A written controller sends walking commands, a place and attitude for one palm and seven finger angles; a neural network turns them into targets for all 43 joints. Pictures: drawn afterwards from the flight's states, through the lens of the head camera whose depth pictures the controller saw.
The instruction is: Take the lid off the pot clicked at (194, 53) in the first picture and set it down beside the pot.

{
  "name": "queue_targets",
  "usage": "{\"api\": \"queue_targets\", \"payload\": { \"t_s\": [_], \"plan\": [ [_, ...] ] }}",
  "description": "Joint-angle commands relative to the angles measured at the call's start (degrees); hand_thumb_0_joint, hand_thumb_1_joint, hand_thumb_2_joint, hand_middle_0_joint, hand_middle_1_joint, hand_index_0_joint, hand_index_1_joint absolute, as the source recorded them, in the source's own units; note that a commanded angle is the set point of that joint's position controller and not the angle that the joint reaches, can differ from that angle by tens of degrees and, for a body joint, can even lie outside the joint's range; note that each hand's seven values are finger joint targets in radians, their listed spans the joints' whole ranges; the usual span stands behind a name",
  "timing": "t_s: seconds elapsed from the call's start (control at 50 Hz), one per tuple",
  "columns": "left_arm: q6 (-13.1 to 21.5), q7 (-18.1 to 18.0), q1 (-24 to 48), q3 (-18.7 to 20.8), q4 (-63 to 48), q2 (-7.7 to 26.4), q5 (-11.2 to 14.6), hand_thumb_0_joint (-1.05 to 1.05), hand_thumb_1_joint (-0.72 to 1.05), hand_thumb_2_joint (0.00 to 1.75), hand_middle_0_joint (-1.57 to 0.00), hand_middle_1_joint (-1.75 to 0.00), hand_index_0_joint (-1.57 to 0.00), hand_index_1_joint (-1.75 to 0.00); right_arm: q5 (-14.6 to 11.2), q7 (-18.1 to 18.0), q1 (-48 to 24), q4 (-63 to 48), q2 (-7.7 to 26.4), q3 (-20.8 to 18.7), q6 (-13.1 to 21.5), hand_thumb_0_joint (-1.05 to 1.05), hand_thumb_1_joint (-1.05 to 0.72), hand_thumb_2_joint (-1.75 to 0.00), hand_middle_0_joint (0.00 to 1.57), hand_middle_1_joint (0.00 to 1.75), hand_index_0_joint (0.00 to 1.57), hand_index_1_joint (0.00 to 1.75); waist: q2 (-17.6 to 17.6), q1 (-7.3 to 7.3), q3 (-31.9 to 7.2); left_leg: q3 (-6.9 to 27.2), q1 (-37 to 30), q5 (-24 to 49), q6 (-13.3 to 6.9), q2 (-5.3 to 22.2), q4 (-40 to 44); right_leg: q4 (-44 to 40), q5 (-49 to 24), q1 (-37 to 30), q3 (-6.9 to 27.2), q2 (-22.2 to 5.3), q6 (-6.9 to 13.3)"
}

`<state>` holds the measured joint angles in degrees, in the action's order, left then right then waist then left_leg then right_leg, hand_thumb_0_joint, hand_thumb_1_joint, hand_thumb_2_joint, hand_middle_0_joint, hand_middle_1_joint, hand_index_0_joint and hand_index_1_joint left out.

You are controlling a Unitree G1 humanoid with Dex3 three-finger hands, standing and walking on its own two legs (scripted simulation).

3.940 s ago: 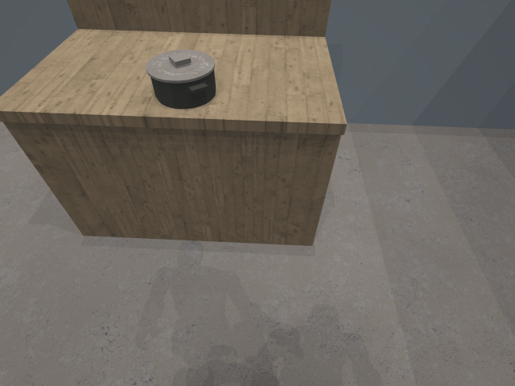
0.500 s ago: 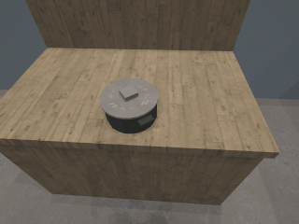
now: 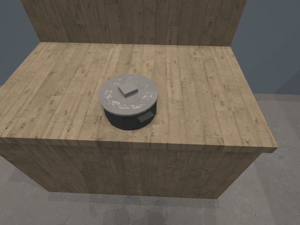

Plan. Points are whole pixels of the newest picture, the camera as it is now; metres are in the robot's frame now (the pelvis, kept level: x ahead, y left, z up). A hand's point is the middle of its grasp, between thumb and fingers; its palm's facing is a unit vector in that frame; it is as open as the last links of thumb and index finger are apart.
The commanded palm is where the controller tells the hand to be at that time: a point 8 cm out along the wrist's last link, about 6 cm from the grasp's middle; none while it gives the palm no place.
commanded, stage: look again from close up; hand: left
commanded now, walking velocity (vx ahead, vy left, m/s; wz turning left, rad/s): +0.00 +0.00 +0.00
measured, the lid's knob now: (127, 88) +0.53 +0.11 +0.06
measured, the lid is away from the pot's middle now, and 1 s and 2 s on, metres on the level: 0.00 0.00 0.00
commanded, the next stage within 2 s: lift the closed hand beside the body in 1.34 s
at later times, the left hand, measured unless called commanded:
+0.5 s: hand out of the picture +0.02 +0.17 -0.18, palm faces +0.02 -0.98 -0.19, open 7.3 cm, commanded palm none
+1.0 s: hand out of the picture +0.02 +0.15 -0.18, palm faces +0.02 -0.98 -0.18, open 7.4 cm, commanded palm none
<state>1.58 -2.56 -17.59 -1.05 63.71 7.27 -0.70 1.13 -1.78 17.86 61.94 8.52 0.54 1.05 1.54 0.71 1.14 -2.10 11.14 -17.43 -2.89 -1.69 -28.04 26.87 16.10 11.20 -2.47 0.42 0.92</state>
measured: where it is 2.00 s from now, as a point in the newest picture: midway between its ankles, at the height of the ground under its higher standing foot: outside the picture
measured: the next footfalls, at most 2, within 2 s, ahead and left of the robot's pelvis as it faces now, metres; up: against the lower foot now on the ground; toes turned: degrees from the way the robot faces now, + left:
none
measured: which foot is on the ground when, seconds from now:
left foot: down 0.00-1.00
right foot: down 0.00-1.00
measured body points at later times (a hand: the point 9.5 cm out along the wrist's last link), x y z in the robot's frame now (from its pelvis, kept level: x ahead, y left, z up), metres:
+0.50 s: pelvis +0.02 +0.00 +0.00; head +0.03 +0.00 +0.45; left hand +0.02 +0.22 -0.16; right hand +0.01 -0.22 -0.16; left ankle -0.03 +0.08 -0.74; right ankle -0.02 -0.11 -0.74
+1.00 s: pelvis +0.02 -0.01 +0.00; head +0.04 -0.01 +0.45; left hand +0.02 +0.21 -0.16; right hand +0.02 -0.23 -0.16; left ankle -0.03 +0.08 -0.74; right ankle -0.02 -0.11 -0.74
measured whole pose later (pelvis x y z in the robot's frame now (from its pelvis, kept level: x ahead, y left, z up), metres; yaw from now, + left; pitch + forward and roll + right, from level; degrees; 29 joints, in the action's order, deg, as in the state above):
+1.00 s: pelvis +0.02 -0.01 +0.00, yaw +0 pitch +0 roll +0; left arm 0.7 -2.4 -17.3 -0.8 61.6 8.6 -0.3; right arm 0.6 -2.6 15.6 64.4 7.9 0.4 1.3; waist -0.8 -0.1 2.5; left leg -2.2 7.2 -17.8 -1.8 -1.5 -25.1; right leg 26.3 17.7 8.4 -2.2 0.7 1.7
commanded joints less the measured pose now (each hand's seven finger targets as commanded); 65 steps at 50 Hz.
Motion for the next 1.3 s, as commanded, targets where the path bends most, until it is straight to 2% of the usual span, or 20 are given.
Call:
{"api": "queue_targets", "payload": {
  "t_s": [0.0,0.02,0.1,0.22,0.28,0.32,0.34,0.36,0.42,0.5,0.62,0.66,0.72,0.74,0.84,0.98,1.04,1.08,1.14,1.28],
  "plan": [
    [0.2,0.0,-3.6,0.8,-2.8,5.6,-0.1,0.00,0.90,0.90,-0.20,-0.30,-0.20,-0.30,-0.5,0.2,2.8,-3.8,5.1,-0.7,0.8,0.00,-0.90,-0.90,0.20,0.30,0.20,0.30,-1.2,-0.63,0.6,8.1,4.1,3.7,-0.6,7.1,5.3,-1.9,-0.2,1.5,5.7,-5.2,2.8],
    [0.2,-0.1,-3.4,0.7,-2.9,5.4,0.0,0.00,0.90,0.90,-0.20,-0.30,-0.20,-0.30,-0.5,0.2,3.3,-3.8,5.1,-0.6,0.9,0.00,-0.90,-0.90,0.20,0.30,0.20,0.30,-2.5,-0.44,1.0,8.0,3.8,5.7,-0.6,7.0,5.1,-1.9,-1.6,1.6,6.2,-5.3,2.9],
    [-0.2,-0.1,-3.9,0.7,-3.0,5.2,0.0,0.00,0.90,0.90,-0.20,-0.30,-0.20,-0.30,-0.6,0.0,3.5,-3.3,5.2,-0.3,1.2,0.00,-0.90,-0.90,0.20,0.30,0.20,0.30,-2.1,-0.65,4.1,8.2,3.6,9.3,-0.7,7.1,5.4,-1.2,-3.7,3.1,5.9,-5.1,2.7],
    [-0.3,-0.4,-4.9,0.9,-3.0,5.7,0.2,0.00,0.90,0.90,-0.20,-0.30,-0.20,-0.30,-0.7,-0.4,3.8,-1.9,5.2,-0.3,1.4,0.00,-0.90,-0.90,0.20,0.30,0.20,0.30,-1.9,-0.77,2.4,7.2,0.2,16.5,-0.5,7.1,4.4,-0.5,-9.3,1.7,5.9,-5.5,2.6],
    [-0.5,-0.4,-4.8,1.2,-3.2,5.9,0.2,0.00,0.90,0.90,-0.20,-0.30,-0.20,-0.30,-0.7,-0.5,3.4,-1.6,5.0,-0.3,1.4,0.00,-0.90,-0.90,0.20,0.30,0.20,0.30,-0.6,-0.98,2.5,7.1,-0.1,18.1,-0.4,7.1,4.5,-0.4,-9.8,1.3,5.5,-5.6,2.5],
    [-0.5,-0.4,-4.7,1.1,-3.1,6.1,0.2,0.00,0.90,0.90,-0.20,-0.30,-0.20,-0.30,-0.7,-0.5,3.1,-1.3,4.9,-0.3,1.4,0.00,-0.90,-0.90,0.20,0.30,0.20,0.30,-0.9,-0.99,2.7,6.6,-0.4,17.5,-0.3,7.0,4.7,-0.8,-10.7,1.2,5.7,-5.9,2.4],
    [-0.6,-0.3,-4.6,1.2,-3.2,6.4,0.2,0.00,0.90,0.90,-0.20,-0.30,-0.20,-0.30,-0.7,-0.5,3.0,-1.3,4.7,-0.4,1.3,0.00,-0.90,-0.90,0.20,0.30,0.20,0.30,-2.5,-1.11,2.5,7.0,-0.5,17.0,-0.4,7.1,4.9,-1.0,-10.7,1.0,5.4,-5.7,2.5],
    [-0.6,-0.3,-4.5,1.2,-3.3,6.1,0.2,0.00,0.90,0.90,-0.20,-0.30,-0.20,-0.30,-0.7,-0.6,2.8,-1.3,5.1,-0.4,1.3,0.00,-0.90,-0.90,0.20,0.30,0.20,0.30,-1.2,-1.08,2.6,6.8,-0.6,17.0,-0.3,7.0,4.6,-1.1,-11.0,1.2,5.6,-6.0,2.5],
    [-0.5,-0.4,-4.4,1.3,-3.3,6.3,0.2,0.00,0.90,0.90,-0.20,-0.30,-0.20,-0.30,-0.7,-0.7,3.1,-0.6,4.9,-0.4,1.4,0.00,-0.90,-0.90,0.20,0.30,0.20,0.30,-0.6,-0.91,1.5,6.4,-2.1,19.8,-0.1,7.2,4.6,-0.8,-13.6,0.3,5.9,-6.2,2.6],
    [-0.5,-0.4,-4.2,1.3,-3.3,6.5,0.2,0.00,0.90,0.90,-0.20,-0.30,-0.20,-0.30,-0.7,-0.8,2.5,-0.3,4.7,-0.5,1.2,0.00,-0.90,-0.90,0.20,0.30,0.20,0.30,-1.7,-1.00,1.8,6.2,-2.4,19.9,0.1,7.1,4.5,-1.4,-15.7,0.0,5.9,-6.5,2.5],
    [-0.5,-0.4,-4.0,1.3,-3.4,6.7,0.3,0.00,0.90,0.90,-0.20,-0.30,-0.20,-0.30,-0.7,-0.8,2.4,0.3,4.7,-0.5,1.2,0.00,-0.90,-0.90,0.20,0.30,0.20,0.30,-0.5,-1.00,1.1,6.0,-3.3,20.8,0.2,7.2,4.8,-1.7,-17.1,-1.0,5.9,-6.8,2.6],
    [-0.5,-0.4,-4.0,1.4,-3.5,6.9,0.3,0.00,0.90,0.90,-0.20,-0.30,-0.20,-0.30,-0.8,-0.8,2.0,0.2,4.8,-0.7,1.1,0.00,-0.90,-0.90,0.20,0.30,0.20,0.30,-1.7,-1.11,1.0,6.0,-3.3,20.4,0.3,7.2,4.5,-2.1,-17.9,-1.4,5.8,-6.9,2.6],
    [-0.3,-0.4,-4.0,1.3,-3.4,6.8,0.3,0.00,0.90,0.90,-0.20,-0.30,-0.20,-0.30,-0.8,-0.8,2.2,0.7,4.4,-0.7,1.1,0.00,-0.90,-0.90,0.20,0.30,0.20,0.30,-1.2,-0.96,1.3,5.9,-3.7,20.9,0.4,7.3,4.8,-2.3,-19.0,-1.3,6.1,-7.0,2.7],
    [-0.4,-0.3,-4.0,1.3,-3.4,7.1,0.4,0.00,0.90,0.90,-0.20,-0.30,-0.20,-0.30,-0.8,-0.8,2.2,0.7,4.5,-0.6,1.0,0.00,-0.90,-0.90,0.20,0.30,0.20,0.30,-2.1,-1.18,1.4,6.0,-3.4,20.4,0.3,7.4,4.9,-2.6,-18.8,-1.7,5.6,-6.9,2.7],
    [-0.3,-0.3,-4.3,1.2,-3.3,7.1,0.4,0.00,0.90,0.90,-0.20,-0.30,-0.20,-0.30,-0.8,-0.8,1.8,1.1,4.4,-0.7,0.9,0.00,-0.90,-0.90,0.20,0.30,0.20,0.30,-2.2,-1.22,1.6,5.7,-3.9,19.2,0.4,7.4,5.2,-3.3,-18.8,-1.5,6.0,-7.0,2.6],
    [-0.3,-0.3,-4.7,1.1,-3.1,6.8,0.3,0.00,0.90,0.90,-0.20,-0.30,-0.20,-0.30,-0.9,-0.8,1.7,1.5,4.3,-0.7,0.9,0.00,-0.90,-0.90,0.20,0.30,0.20,0.30,-1.3,-1.15,1.6,5.4,-4.2,18.4,0.6,7.3,5.6,-3.9,-18.7,-1.5,6.7,-7.2,2.6],
    [-0.2,-0.2,-4.8,1.0,-3.0,6.9,0.4,0.00,0.90,0.90,-0.20,-0.30,-0.20,-0.30,-0.9,-0.7,1.7,1.6,4.1,-0.7,0.8,0.00,-0.90,-0.90,0.20,0.30,0.20,0.30,-2.8,-1.23,1.8,5.4,-4.1,17.6,0.6,7.5,5.8,-4.3,-18.9,-1.7,6.6,-7.1,2.6],
    [-0.2,-0.3,-4.9,1.0,-3.0,6.6,0.3,0.00,0.90,0.90,-0.20,-0.30,-0.20,-0.30,-0.9,-0.7,1.7,1.8,4.1,-0.7,0.7,0.00,-0.90,-0.90,0.20,0.30,0.20,0.30,-1.2,-1.11,2.3,5.2,-4.0,16.8,0.8,7.3,6.0,-4.4,-18.0,-1.1,7.0,-7.2,2.6],
    [-0.2,-0.2,-5.2,0.9,-2.8,6.9,0.4,0.00,0.90,0.90,-0.20,-0.30,-0.20,-0.30,-1.0,-0.7,1.7,2.0,3.8,-0.7,0.8,0.00,-0.90,-0.90,0.20,0.30,0.20,0.30,-2.2,-1.33,2.3,5.3,-3.9,16.8,0.7,7.4,6.0,-4.9,-18.2,-1.7,6.7,-7.1,2.4],
    [-0.2,-0.3,-5.5,0.9,-2.7,6.2,0.4,0.00,0.90,0.90,-0.20,-0.30,-0.20,-0.30,-1.0,-0.7,2.2,2.3,3.4,-0.6,0.8,0.00,-0.90,-0.90,0.20,0.30,0.20,0.30,-1.3,-1.23,2.9,5.3,-3.5,16.1,0.8,7.4,6.4,-5.1,-17.2,-1.2,6.9,-7.1,2.5]
  ]
}}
